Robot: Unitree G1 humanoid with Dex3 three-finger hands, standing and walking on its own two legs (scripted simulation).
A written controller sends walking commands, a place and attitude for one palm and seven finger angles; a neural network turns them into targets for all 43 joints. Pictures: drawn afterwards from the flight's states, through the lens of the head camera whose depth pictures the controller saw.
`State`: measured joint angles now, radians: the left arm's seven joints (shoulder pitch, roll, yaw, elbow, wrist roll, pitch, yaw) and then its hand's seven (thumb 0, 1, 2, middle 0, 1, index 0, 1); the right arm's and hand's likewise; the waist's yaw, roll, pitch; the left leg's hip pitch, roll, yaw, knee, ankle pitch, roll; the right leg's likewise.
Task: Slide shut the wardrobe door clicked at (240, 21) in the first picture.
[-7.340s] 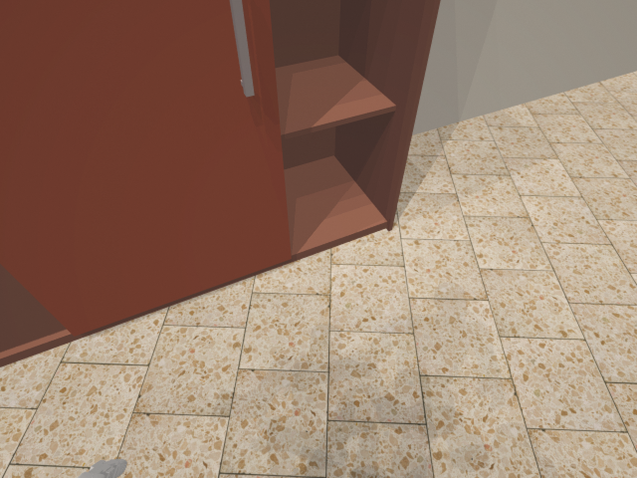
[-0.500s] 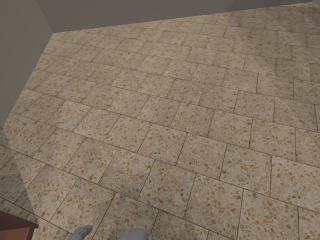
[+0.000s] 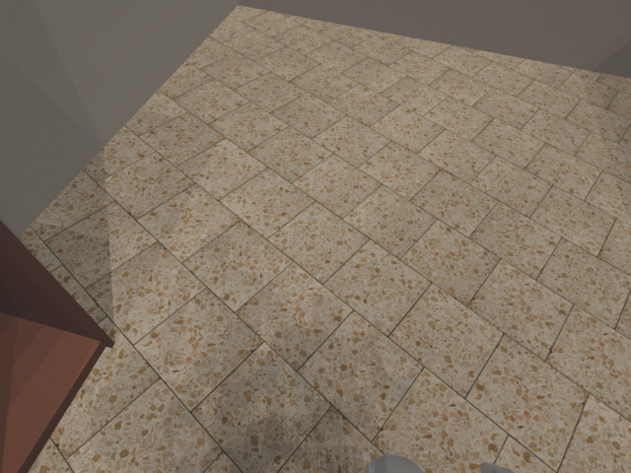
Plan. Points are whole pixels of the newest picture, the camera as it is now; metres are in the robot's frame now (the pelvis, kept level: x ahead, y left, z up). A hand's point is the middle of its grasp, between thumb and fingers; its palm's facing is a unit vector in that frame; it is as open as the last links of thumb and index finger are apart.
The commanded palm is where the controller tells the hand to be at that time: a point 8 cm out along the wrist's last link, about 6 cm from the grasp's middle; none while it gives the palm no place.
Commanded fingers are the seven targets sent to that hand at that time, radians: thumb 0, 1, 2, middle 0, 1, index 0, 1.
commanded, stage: turn to face it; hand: left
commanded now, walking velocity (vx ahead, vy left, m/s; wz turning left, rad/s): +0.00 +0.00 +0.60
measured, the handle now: out of the picture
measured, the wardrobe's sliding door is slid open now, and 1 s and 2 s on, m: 0.45 0.45 0.45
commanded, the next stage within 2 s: none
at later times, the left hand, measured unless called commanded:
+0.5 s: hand out of the picture +0.03 +0.16 -0.14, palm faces +0.30 -0.91 -0.29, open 7.4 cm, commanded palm none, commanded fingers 0.00 0.90 0.90 -0.20 -0.30 -0.20 -0.30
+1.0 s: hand out of the picture -0.06 +0.22 -0.16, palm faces +0.60 -0.75 -0.27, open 7.4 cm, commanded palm none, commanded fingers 0.00 0.90 0.90 -0.20 -0.30 -0.20 -0.30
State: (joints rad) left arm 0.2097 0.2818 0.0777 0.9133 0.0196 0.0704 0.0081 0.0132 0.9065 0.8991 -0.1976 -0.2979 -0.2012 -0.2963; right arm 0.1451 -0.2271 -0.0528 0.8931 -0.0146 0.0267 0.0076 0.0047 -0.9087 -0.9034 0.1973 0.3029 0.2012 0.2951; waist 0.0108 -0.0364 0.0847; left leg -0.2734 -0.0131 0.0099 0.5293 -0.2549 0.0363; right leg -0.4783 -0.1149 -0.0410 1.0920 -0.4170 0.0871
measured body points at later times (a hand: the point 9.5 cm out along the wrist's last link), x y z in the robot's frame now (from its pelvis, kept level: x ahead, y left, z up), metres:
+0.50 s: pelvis +0.01 -0.06 +0.01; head +0.05 -0.08 +0.45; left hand +0.01 +0.20 -0.12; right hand +0.14 -0.30 -0.15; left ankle -0.06 +0.09 -0.65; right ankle +0.02 -0.15 -0.74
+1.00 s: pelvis +0.00 -0.01 +0.00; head +0.02 +0.02 +0.45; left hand -0.09 +0.26 -0.14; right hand +0.23 -0.16 -0.13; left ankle -0.06 +0.08 -0.74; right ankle +0.09 -0.15 -0.67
